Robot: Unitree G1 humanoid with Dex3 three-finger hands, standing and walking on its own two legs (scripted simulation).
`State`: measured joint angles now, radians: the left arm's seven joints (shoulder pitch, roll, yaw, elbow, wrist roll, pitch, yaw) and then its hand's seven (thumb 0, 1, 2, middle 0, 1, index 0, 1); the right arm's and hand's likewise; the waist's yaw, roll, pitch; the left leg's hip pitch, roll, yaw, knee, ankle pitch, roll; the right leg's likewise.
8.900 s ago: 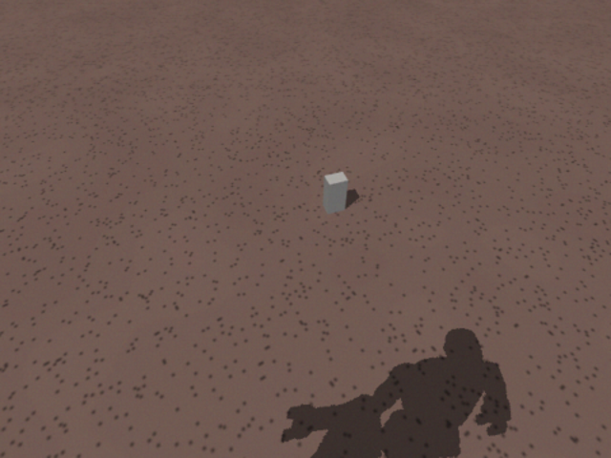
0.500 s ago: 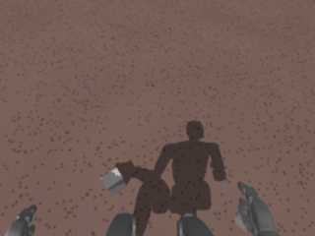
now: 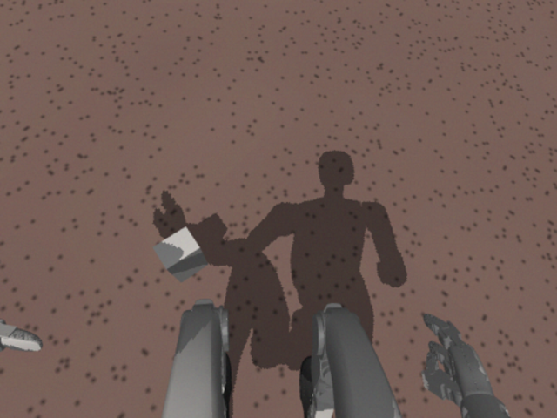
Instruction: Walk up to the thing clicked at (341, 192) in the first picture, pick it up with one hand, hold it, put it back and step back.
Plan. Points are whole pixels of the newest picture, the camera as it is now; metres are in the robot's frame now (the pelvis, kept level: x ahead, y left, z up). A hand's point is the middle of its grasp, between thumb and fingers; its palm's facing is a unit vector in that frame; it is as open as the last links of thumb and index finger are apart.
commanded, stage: go down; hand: left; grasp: from the side
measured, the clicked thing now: (183, 256) +0.43 +0.22 -0.45
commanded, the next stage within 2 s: approach in 1.48 s
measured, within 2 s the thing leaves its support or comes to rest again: neither
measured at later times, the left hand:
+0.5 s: hand (7, 275) +0.32 +0.40 -0.10, palm faces +0.20 -0.97 -0.15, open 17.3 cm
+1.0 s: hand (9, 267) +0.33 +0.41 -0.12, palm faces +0.20 -0.97 -0.12, open 17.5 cm
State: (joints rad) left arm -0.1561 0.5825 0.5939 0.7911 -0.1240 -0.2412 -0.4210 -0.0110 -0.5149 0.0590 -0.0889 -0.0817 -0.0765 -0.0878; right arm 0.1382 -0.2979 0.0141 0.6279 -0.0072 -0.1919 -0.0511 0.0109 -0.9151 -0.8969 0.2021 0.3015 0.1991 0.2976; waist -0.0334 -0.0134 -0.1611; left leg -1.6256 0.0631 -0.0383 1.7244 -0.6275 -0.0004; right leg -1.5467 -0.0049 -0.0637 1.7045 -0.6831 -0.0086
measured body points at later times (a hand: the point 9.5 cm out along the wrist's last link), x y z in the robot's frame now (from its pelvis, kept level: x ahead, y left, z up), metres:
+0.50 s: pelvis -0.02 +0.00 -0.08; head +0.17 +0.05 +0.33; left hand +0.30 +0.45 -0.09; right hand +0.15 -0.27 -0.18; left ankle +0.07 +0.12 -0.51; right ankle +0.05 -0.12 -0.51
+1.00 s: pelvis -0.03 +0.00 -0.12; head +0.18 +0.05 +0.28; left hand +0.32 +0.46 -0.11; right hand +0.13 -0.28 -0.23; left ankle +0.07 +0.12 -0.51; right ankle +0.05 -0.12 -0.51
